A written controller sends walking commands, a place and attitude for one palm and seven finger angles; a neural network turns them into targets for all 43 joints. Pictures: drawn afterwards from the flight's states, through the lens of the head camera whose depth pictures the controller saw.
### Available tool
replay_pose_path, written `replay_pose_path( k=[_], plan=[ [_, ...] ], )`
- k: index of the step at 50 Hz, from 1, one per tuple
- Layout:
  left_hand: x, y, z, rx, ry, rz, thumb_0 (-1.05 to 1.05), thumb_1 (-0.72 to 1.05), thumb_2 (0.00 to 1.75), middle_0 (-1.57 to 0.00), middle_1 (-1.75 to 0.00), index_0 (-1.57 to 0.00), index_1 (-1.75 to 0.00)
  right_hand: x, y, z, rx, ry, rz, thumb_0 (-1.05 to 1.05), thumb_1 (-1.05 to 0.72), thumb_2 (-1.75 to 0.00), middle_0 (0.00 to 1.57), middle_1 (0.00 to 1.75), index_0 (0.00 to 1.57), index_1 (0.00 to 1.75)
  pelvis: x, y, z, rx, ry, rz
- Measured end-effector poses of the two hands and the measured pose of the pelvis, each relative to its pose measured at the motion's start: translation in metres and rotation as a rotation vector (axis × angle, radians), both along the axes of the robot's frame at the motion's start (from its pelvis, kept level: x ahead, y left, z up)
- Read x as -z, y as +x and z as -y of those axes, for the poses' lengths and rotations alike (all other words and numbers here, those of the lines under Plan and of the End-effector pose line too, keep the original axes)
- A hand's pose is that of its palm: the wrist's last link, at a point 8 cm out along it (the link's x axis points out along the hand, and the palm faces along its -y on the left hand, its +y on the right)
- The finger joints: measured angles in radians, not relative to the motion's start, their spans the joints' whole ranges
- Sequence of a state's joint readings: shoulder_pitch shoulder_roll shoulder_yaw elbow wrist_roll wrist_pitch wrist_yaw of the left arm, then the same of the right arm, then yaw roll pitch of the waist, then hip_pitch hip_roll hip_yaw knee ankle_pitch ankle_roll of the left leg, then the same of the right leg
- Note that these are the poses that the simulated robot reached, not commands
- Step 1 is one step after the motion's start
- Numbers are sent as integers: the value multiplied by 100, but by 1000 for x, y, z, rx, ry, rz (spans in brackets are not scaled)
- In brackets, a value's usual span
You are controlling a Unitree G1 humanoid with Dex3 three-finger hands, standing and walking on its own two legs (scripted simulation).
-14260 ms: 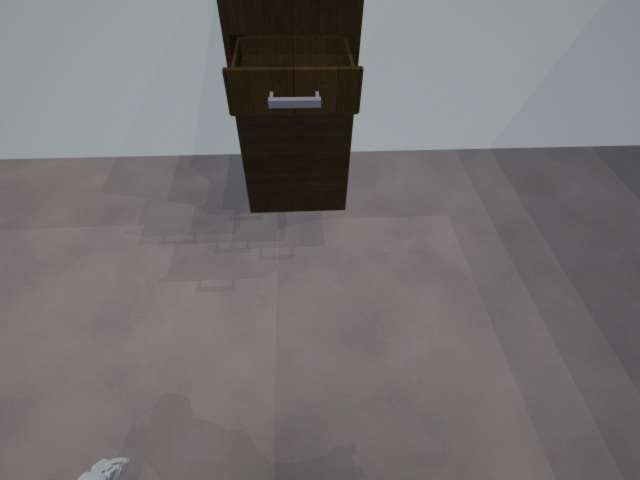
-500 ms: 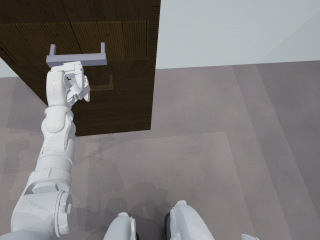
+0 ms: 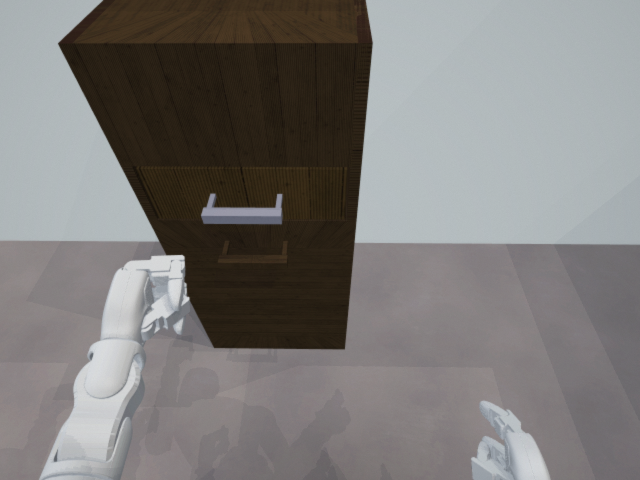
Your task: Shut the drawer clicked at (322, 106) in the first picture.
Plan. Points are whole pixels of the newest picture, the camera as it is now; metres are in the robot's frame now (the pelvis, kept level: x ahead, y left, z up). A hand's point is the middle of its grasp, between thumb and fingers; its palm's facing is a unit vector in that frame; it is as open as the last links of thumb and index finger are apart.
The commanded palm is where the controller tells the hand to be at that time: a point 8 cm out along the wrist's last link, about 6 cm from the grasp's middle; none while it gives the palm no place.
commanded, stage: draw the hand back to the body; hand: left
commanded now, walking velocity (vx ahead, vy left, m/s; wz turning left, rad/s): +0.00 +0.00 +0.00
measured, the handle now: (244, 207) +0.59 +0.18 -0.05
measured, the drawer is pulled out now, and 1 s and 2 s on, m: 0.00 0.00 0.00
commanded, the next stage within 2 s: step back with the hand held close in 0.72 s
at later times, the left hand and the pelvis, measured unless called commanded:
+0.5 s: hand (44, 363) +0.19 +0.23 +0.18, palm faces +0.38 -0.85 -0.38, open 3.3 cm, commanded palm +0.13 +0.28 +0.19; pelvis +0.00 +0.00 +0.02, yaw +1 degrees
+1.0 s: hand (22, 368) +0.18 +0.24 +0.18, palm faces +0.38 -0.81 -0.44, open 3.3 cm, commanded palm +0.11 +0.28 +0.20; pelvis -0.02 +0.00 +0.03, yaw +0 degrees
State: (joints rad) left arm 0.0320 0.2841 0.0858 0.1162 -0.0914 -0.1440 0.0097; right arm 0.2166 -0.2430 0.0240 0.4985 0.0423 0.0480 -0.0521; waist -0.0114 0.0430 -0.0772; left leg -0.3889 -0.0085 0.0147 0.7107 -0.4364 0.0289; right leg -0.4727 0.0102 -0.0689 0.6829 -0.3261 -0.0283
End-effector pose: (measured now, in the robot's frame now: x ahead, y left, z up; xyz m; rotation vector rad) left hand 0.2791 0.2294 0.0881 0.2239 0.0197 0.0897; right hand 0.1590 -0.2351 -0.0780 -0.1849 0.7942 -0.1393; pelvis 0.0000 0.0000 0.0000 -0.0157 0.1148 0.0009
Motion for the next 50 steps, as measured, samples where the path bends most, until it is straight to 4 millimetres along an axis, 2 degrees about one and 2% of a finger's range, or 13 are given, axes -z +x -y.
replay_pose_path(
  k=[6, 11, 18, 30, 33, 40, 50],
  plan=[
    [-26, -35, -18, -112, 42, 14, 2, 90, 90, -140, -160, -140, -160, -18, 16, -14, -45, 1, 70, 1, -90, -90, 20, 30, 20, 30, -12, -2, 1, -5, 3, 81],
    [-49, -63, -27, -171, 69, 52, 2, 90, 90, -140, -160, -140, -160, -26, 21, -23, -91, 6, 103, 1, -90, -90, 20, 30, 20, 30, -18, -3, 1, -11, 3, 130],
    [-75, -99, -35, -213, 122, 102, 2, 90, 90, -140, -160, -141, -160, -26, 19, -28, -125, 17, 114, 1, -90, -90, 20, 30, 20, 30, -23, -3, 2, -12, 3, 166],
    [-124, -150, -47, -279, 273, 224, 2, 89, 90, -140, -160, -141, -160, -25, 10, -20, -119, 13, 135, 1, -90, -90, 20, 30, 20, 30, -24, -5, 3, -8, -1, 193],
    [-122, -154, -48, -292, 270, 224, 2, 89, 90, -140, -160, -141, -160, -25, 9, -18, -117, 10, 136, 1, -90, -90, 20, 30, 20, 30, -24, -7, 4, -10, -1, 197],
    [-105, -150, -44, -290, 226, 175, 2, 89, 90, -140, -160, -141, -160, -25, 3, -14, -110, -7, 133, 1, -90, -90, 20, 30, 20, 30, -25, -11, 6, -7, 2, 197],
    [-115, -139, -51, -249, 296, 214, 2, 89, 90, -140, -160, -141, -160, -26, -8, -3, -53, -28, 83, 1, -90, -90, 20, 30, 20, 30, -26, -15, 1, -1, -12, 134]
  ],
)
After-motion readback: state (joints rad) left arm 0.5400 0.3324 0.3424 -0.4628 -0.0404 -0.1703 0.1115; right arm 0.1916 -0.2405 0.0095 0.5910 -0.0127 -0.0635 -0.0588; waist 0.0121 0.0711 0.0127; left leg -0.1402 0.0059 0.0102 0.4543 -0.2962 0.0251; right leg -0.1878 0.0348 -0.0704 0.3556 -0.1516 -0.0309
